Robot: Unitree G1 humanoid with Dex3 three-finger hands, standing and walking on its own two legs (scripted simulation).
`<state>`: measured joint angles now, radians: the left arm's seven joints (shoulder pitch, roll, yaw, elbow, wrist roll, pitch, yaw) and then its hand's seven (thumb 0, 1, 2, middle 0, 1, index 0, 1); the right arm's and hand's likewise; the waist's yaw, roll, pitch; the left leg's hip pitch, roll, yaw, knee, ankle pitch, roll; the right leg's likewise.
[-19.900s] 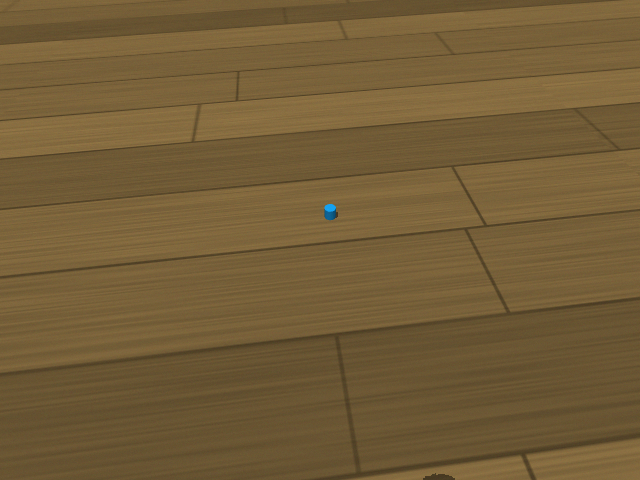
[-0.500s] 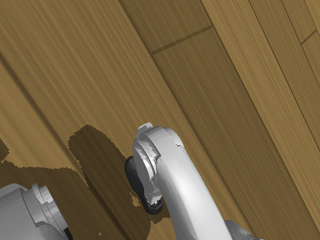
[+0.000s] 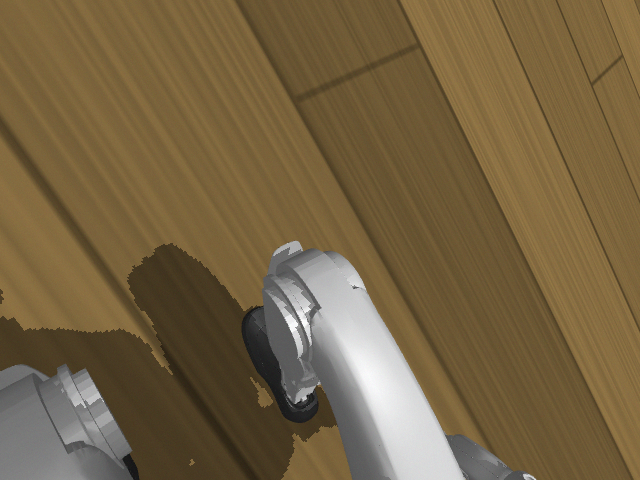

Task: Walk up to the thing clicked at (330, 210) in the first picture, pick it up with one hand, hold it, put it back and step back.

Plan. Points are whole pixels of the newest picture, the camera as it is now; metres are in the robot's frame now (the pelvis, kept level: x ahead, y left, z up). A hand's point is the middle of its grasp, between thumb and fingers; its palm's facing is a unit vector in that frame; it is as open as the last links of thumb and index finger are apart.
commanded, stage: close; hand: left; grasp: from above
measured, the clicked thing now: out of the picture +0.48 +0.29 -0.29
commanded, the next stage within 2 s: settle in 1.28 s
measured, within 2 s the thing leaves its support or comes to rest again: leaves its support in 1.72 s
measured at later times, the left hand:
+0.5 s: hand out of the picture +0.47 +0.29 -0.27, palm faces -0.44 -0.14 -0.89, open 10.5 cm
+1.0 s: hand out of the picture +0.47 +0.29 -0.26, palm faces -0.45 -0.15 -0.88, open 8.0 cm
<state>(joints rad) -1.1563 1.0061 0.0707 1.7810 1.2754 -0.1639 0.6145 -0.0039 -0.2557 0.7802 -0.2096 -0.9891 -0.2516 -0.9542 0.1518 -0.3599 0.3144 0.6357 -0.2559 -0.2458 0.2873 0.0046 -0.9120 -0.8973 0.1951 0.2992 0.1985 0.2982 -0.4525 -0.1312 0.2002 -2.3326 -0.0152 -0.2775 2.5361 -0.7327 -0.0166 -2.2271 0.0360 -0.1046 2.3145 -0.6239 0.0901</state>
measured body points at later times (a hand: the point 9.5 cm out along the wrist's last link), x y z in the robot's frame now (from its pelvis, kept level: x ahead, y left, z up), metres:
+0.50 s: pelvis +0.00 +0.00 +0.00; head +0.30 +0.13 +0.31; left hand +0.49 +0.29 -0.22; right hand +0.02 -0.24 -0.04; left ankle +0.06 +0.12 -0.28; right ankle +0.13 -0.14 -0.28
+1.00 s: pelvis +0.00 +0.00 +0.00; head +0.30 +0.12 +0.31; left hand +0.49 +0.30 -0.21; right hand +0.02 -0.24 -0.04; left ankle +0.06 +0.12 -0.28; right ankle +0.13 -0.14 -0.28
